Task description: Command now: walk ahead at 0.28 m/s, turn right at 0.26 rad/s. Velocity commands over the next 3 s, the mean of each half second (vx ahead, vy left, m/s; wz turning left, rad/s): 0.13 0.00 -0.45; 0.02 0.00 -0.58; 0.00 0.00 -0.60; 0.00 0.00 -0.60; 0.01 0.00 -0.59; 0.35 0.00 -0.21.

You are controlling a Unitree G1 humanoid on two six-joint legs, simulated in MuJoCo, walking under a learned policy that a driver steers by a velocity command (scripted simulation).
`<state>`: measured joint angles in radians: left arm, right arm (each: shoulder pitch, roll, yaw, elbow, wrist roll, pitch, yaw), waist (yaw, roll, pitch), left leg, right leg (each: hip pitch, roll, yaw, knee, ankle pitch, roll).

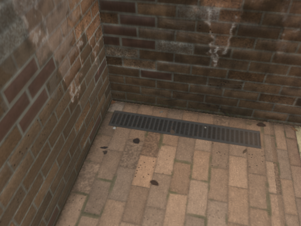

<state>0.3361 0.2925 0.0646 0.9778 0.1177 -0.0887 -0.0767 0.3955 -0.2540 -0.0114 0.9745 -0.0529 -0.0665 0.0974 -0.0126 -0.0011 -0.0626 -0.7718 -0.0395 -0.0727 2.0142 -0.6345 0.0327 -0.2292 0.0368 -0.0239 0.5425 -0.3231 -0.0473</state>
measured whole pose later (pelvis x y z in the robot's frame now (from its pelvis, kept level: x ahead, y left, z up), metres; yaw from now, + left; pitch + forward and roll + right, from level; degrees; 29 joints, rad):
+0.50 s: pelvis +0.21 +0.00 -0.20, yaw -14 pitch +2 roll -1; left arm 0.29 0.17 0.00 0.82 -0.05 0.04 0.06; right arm 0.19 -0.21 -0.01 0.88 -0.02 0.03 -0.02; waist 0.05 0.00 0.02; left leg -0.40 0.02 0.05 0.48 -0.12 0.04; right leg -0.90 0.10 0.08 2.20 -0.70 0.08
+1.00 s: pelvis +0.26 -0.10 -0.22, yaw -32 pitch +2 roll +3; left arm 0.17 0.23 0.04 0.62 0.00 0.06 0.00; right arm 0.14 -0.27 -0.08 0.67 -0.01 0.07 -0.07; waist -0.01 0.04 0.01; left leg -0.75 0.01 -0.07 1.46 -0.36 -0.09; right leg -0.43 0.04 0.05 0.70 -0.29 -0.07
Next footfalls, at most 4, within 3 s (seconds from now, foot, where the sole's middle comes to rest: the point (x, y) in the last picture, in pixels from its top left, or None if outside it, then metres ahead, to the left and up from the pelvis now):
0.36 left None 0.36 0.07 -0.98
0.84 right None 0.29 -0.20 -0.98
1.48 left None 0.47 -0.06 -0.98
1.96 right None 0.30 -0.25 -0.98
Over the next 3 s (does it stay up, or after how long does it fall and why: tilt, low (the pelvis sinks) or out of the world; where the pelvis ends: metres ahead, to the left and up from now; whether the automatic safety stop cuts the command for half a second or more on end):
stays up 0.40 -0.42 -0.21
